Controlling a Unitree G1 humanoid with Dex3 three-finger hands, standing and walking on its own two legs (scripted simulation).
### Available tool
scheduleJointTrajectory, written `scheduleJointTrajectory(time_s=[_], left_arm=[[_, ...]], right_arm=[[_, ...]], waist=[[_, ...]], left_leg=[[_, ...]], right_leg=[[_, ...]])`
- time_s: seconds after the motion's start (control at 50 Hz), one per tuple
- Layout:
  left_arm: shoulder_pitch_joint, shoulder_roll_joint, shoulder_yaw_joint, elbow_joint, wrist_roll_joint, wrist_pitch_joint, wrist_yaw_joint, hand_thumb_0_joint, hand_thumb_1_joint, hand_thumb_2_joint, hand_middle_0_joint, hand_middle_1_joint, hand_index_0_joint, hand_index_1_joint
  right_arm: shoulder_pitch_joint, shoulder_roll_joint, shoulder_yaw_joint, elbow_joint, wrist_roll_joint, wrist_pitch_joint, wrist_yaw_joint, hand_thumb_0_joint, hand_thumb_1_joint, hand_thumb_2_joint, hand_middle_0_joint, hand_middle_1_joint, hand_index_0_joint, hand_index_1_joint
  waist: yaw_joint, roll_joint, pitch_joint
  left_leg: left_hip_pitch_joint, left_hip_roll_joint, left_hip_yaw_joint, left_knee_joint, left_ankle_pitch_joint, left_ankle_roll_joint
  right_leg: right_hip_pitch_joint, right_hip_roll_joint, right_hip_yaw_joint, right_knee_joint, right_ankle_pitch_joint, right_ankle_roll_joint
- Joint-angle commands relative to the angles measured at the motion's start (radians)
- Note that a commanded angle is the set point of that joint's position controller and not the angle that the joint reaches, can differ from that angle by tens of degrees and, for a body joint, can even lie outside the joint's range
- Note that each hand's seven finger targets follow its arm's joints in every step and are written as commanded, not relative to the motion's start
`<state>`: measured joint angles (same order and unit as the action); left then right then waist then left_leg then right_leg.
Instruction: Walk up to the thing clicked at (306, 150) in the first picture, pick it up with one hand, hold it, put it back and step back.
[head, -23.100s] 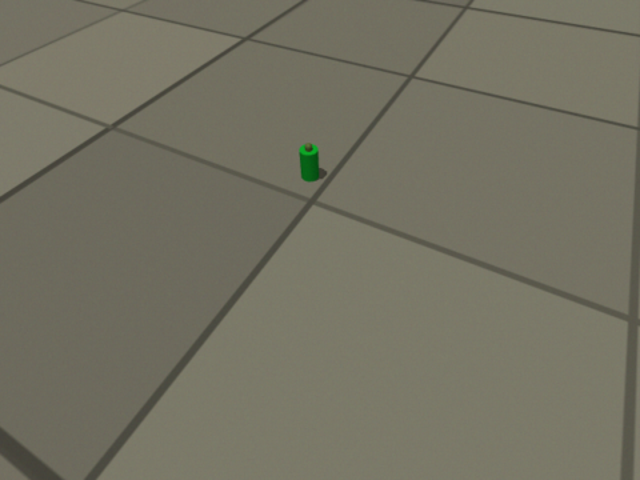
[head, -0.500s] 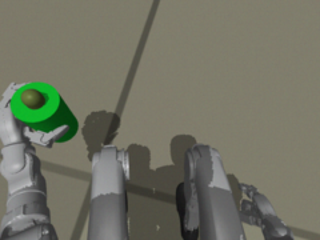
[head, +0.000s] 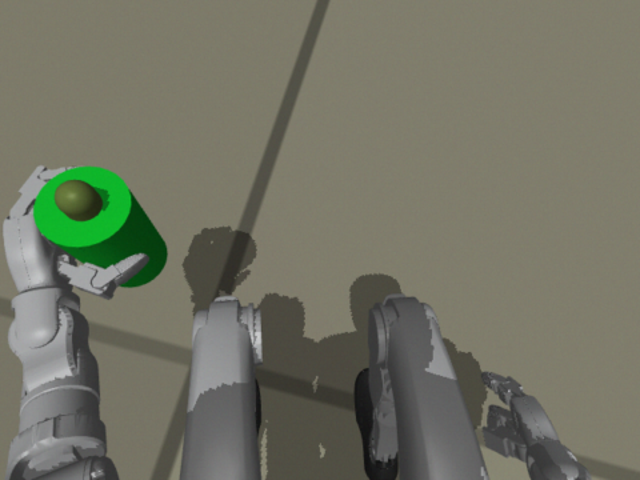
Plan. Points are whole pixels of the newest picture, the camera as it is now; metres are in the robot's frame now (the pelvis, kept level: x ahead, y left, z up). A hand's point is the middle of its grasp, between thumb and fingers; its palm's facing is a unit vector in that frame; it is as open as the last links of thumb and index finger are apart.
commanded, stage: lift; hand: left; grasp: from the side
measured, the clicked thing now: (107, 229) +0.39 +0.27 -0.04
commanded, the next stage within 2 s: none
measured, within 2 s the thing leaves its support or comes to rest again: neither
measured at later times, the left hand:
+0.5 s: hand (26, 195) +0.37 +0.25 +0.11, palm faces +0.28 -0.96 -0.07, open 11.8 cm
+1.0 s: hand out of the picture +0.38 +0.23 +0.26, palm faces +0.28 -0.96 -0.06, open 11.7 cm
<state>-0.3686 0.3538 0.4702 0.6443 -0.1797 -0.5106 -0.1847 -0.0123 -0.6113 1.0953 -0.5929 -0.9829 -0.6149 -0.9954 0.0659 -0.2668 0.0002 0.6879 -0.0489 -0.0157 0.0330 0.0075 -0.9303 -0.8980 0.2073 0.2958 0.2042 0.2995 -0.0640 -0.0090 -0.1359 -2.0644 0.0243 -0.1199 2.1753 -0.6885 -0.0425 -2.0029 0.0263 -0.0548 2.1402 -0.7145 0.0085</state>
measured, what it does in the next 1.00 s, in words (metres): rises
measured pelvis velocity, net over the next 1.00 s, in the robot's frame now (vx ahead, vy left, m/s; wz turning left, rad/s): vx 0.05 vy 0.01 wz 0.07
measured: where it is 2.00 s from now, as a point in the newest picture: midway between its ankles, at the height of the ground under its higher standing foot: (311, 448)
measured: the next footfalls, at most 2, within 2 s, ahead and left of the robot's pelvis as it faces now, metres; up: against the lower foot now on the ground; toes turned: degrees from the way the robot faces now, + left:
none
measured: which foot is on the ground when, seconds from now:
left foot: down 0.00-1.00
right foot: down 0.00-1.00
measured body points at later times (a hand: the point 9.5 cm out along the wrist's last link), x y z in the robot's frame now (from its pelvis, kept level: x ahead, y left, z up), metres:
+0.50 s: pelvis +0.02 +0.01 +0.12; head +0.19 +0.04 +0.53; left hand +0.35 +0.30 +0.12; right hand +0.20 -0.24 +0.00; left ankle +0.08 +0.14 -0.37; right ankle +0.09 -0.12 -0.37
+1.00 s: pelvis +0.05 +0.01 +0.25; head +0.16 +0.04 +0.68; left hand +0.36 +0.29 +0.26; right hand +0.22 -0.22 +0.14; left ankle +0.08 +0.14 -0.37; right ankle +0.08 -0.12 -0.37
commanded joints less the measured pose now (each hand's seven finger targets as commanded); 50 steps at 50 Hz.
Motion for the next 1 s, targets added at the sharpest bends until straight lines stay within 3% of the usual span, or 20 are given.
scheduleJointTrajectory(time_s=[0.0, 0.08, 0.14, 0.2, 0.24, 0.26, 0.32, 0.38, 0.44, 0.5, 0.56, 0.58, 0.6, 0.62, 0.68, 0.74, 0.82, 0.84, 0.86, 0.98], left_arm=[[-0.286, 0.289, 0.081, -0.427, -0.076, -0.12, 0.013, 0.0, -0.101, 1.24, -1.202, -1.389, -1.231, -1.386], [-0.258, 0.281, 0.06, -0.5, -0.071, -0.094, 0.03, 0.0, -0.095, 1.238, -1.18, -1.377, -1.212, -1.373], [-0.247, 0.249, 0.03, -0.535, -0.082, -0.064, 0.04, 0.0, -0.09, 1.229, -1.17, -1.364, -1.202, -1.359], [-0.177, 0.241, 0.035, -0.591, -0.089, -0.041, 0.064, 0.0, -0.076, 1.231, -1.17, -1.362, -1.201, -1.357], [-0.145, 0.212, 0.006, -0.608, -0.085, -0.021, 0.075, 0.0, -0.075, 1.228, -1.172, -1.369, -1.205, -1.362], [-0.166, 0.234, 0.019, -0.661, -0.086, -0.018, 0.088, 0.0, -0.064, 1.228, -1.166, -1.357, -1.197, -1.352], [-0.1, 0.182, -0.036, -0.704, -0.077, 0.013, 0.114, 0.0, -0.058, 1.23, -1.157, -1.349, -1.186, -1.345], [-0.101, 0.182, -0.036, -0.759, -0.075, 0.031, 0.144, 0.0, -0.095, 1.198, -1.127, -1.315, -1.155, -1.312], [-0.058, 0.143, -0.082, -0.801, -0.064, 0.046, 0.162, 0.0, -0.044, 1.195, -1.107, -1.3, -1.136, -1.295], [-0.051, 0.153, -0.069, -0.842, -0.055, 0.065, 0.191, 0.0, -0.044, 1.205, -1.107, -1.303, -1.136, -1.3], [0.018, 0.108, -0.106, -0.819, -0.056, 0.087, 0.208, 0.0, -0.055, 1.225, -1.116, -1.319, -1.144, -1.316], [0.029, 0.123, -0.078, -0.814, -0.054, 0.094, 0.217, 0.0, -0.039, 1.229, -1.122, -1.318, -1.147, -1.318], [0.046, 0.092, -0.119, -0.799, -0.049, 0.098, 0.216, 0.0, -0.041, 1.225, -1.123, -1.318, -1.149, -1.317], [0.017, 0.095, -0.115, -0.794, -0.047, 0.102, 0.221, 0.0, -0.043, 1.229, -1.129, -1.322, -1.153, -1.322], [0.015, 0.061, -0.161, -0.741, -0.028, 0.108, 0.224, 0.0, -0.047, 1.224, -1.122, -1.311, -1.145, -1.313], [-0.018, 0.061, -0.187, -0.727, -0.01, 0.104, 0.221, 0.0, -0.061, 1.197, -1.122, -1.294, -1.144, -1.296], [-0.016, 0.06, -0.183, -0.709, -0.01, 0.097, 0.22, 0.0, -0.062, 1.181, -1.141, -1.297, -1.162, -1.299], [-0.007, 0.034, -0.207, -0.709, -0.009, 0.095, 0.22, 0.0, -0.073, 1.173, -1.137, -1.292, -1.159, -1.294], [-0.02, 0.045, -0.192, -0.711, -0.014, 0.093, 0.222, 0.0, -0.085, 1.178, -1.143, -1.295, -1.162, -1.299], [-0.018, 0.039, -0.198, -0.714, -0.01, 0.068, 0.231, 0.0, -0.107, 1.145, -1.128, -1.263, -1.143, -1.271]], right_arm=[[0.105, -0.184, -0.07, -0.085, 0.013, -0.037, -0.022, 0.0, -0.925, -0.903, 0.2, 0.3, 0.2, 0.3], [0.102, -0.181, -0.074, -0.104, 0.028, -0.037, -0.03, 0.0, -0.919, -0.902, 0.2, 0.3, 0.2, 0.3], [0.097, -0.178, -0.073, -0.117, 0.041, -0.04, -0.037, 0.0, -0.917, -0.901, 0.2, 0.3, 0.2, 0.3], [0.101, -0.171, -0.074, -0.13, 0.052, -0.045, -0.042, 0.0, -0.916, -0.901, 0.2, 0.3, 0.2, 0.3], [0.105, -0.169, -0.078, -0.133, 0.058, -0.048, -0.046, 0.0, -0.917, -0.9, 0.2, 0.299, 0.2, 0.299], [0.099, -0.164, -0.076, -0.143, 0.06, -0.049, -0.048, 0.0, -0.912, -0.9, 0.2, 0.3, 0.2, 0.3], [0.103, -0.152, -0.076, -0.158, 0.066, -0.055, -0.054, 0.0, -0.91, -0.9, 0.2, 0.3, 0.2, 0.3], [0.108, -0.144, -0.076, -0.163, 0.073, -0.063, -0.061, 0.0, -0.908, -0.899, 0.2, 0.3, 0.2, 0.3], [0.112, -0.139, -0.073, -0.167, 0.074, -0.071, -0.068, 0.0, -0.902, -0.898, 0.2, 0.3, 0.2, 0.3], [0.119, -0.129, -0.068, -0.175, 0.075, -0.071, -0.077, 0.0, -0.899, -0.898, 0.2, 0.3, 0.2, 0.3], [0.129, -0.114, -0.057, -0.172, 0.075, -0.076, -0.087, 0.0, -0.898, -0.898, 0.2, 0.3, 0.2, 0.3], [0.129, -0.112, -0.058, -0.173, 0.076, -0.076, -0.089, 0.0, -0.899, -0.898, 0.2, 0.3, 0.2, 0.3], [0.132, -0.104, -0.052, -0.169, 0.074, -0.077, -0.091, 0.0, -0.897, -0.898, 0.2, 0.3, 0.2, 0.3], [0.138, -0.103, -0.053, -0.165, 0.073, -0.077, -0.094, 0.0, -0.899, -0.898, 0.2, 0.3, 0.2, 0.3], [0.143, -0.096, -0.051, -0.155, 0.069, -0.081, -0.1, 0.0, -0.895, -0.897, 0.2, 0.3, 0.2, 0.3], [0.154, -0.095, -0.05, -0.157, 0.068, -0.083, -0.099, 0.0, -0.895, -0.897, 0.2, 0.3, 0.2, 0.3], [0.148, -0.091, -0.045, -0.163, 0.068, -0.09, -0.093, 0.0, -0.899, -0.898, 0.2, 0.3, 0.2, 0.3], [0.16, -0.087, -0.044, -0.163, 0.064, -0.091, -0.092, 0.0, -0.906, -0.899, 0.2, 0.3, 0.2, 0.3], [0.154, -0.092, -0.044, -0.165, 0.067, -0.092, -0.092, 0.0, -0.901, -0.898, 0.2, 0.3, 0.199, 0.3], [0.16, -0.083, -0.035, -0.158, 0.057, -0.091, -0.085, 0.0, -0.911, -0.901, 0.2, 0.3, 0.199, 0.3]], waist=[[0.045, 0.202, -0.745], [0.052, 0.223, -0.726], [0.035, 0.208, -0.699], [0.051, 0.194, -0.708], [0.042, 0.186, -0.704], [0.054, 0.205, -0.713], [0.042, 0.183, -0.714], [0.042, 0.16, -0.698], [0.037, 0.19, -0.674], [0.047, 0.2, -0.661], [0.03, 0.166, -0.629], [0.043, 0.151, -0.619], [0.032, 0.151, -0.597], [0.029, 0.146, -0.576], [0.008, 0.14, -0.499], [0.008, 0.147, -0.469], [0.033, 0.164, -0.448], [0.018, 0.158, -0.465], [0.031, 0.145, -0.453], [0.033, 0.146, -0.438]], left_leg=[[0.562, -0.012, 0.068, -0.308, 0.198, 0.063], [0.616, -0.011, 0.057, -0.374, 0.157, 0.06], [0.63, -0.012, 0.049, -0.417, 0.114, 0.06], [0.674, -0.013, 0.051, -0.451, 0.153, 0.063], [0.721, -0.01, 0.047, -0.481, 0.16, 0.063], [0.738, -0.009, 0.047, -0.5, 0.159, 0.06], [0.802, -0.009, 0.051, -0.531, 0.234, 0.064], [0.836, -0.01, 0.053, -0.579, 0.217, 0.066], [0.932, -0.007, 0.035, -0.654, 0.224, 0.056], [1.015, -0.007, 0.027, -0.723, 0.247, 0.05], [1.056, -0.011, 0.036, -0.761, 0.314, 0.054], [1.063, -0.014, 0.039, -0.778, 0.33, 0.055], [1.082, -0.012, 0.04, -0.789, 0.352, 0.056], [1.091, -0.013, 0.044, -0.803, 0.352, 0.057], [1.12, -0.01, 0.043, -0.857, 0.346, 0.055], [1.178, -0.009, 0.045, -0.915, 0.351, 0.051], [1.259, -0.01, 0.043, -0.989, 0.364, 0.043], [1.286, -0.01, 0.043, -0.997, 0.396, 0.043], [1.291, -0.012, 0.048, -1.008, 0.397, 0.044], [1.366, -0.013, 0.051, -1.063, 0.477, 0.043]], right_leg=[[0.385, 0.019, 0.003, -0.304, 0.217, -0.046], [0.382, 0.019, -0.001, -0.345, 0.18, -0.052], [0.405, 0.016, 0.001, -0.39, 0.156, -0.051], [0.465, 0.014, 0.005, -0.43, 0.183, -0.047], [0.478, 0.014, 0.006, -0.461, 0.191, -0.046], [0.5, 0.014, 0.009, -0.473, 0.19, -0.048], [0.58, 0.012, 0.011, -0.527, 0.261, -0.041], [0.646, 0.012, 0.022, -0.592, 0.252, -0.037], [0.666, 0.011, 0.011, -0.627, 0.255, -0.04], [0.729, 0.008, 0.013, -0.686, 0.274, -0.037], [0.829, 0.008, 0.014, -0.751, 0.345, -0.031], [0.859, 0.008, 0.016, -0.77, 0.358, -0.031], [0.875, 0.008, 0.016, -0.785, 0.38, -0.029], [0.891, 0.007, 0.021, -0.811, 0.385, -0.028], [0.922, 0.004, 0.017, -0.861, 0.385, -0.029], [0.967, 0.001, 0.014, -0.911, 0.391, -0.032], [1.026, -0.001, 0.008, -0.964, 0.395, -0.035], [1.051, 0.0, 0.004, -0.978, 0.425, -0.034], [1.078, -0.001, 0.008, -0.996, 0.431, -0.032], [1.159, -0.002, 0.005, -1.045, 0.498, -0.033]])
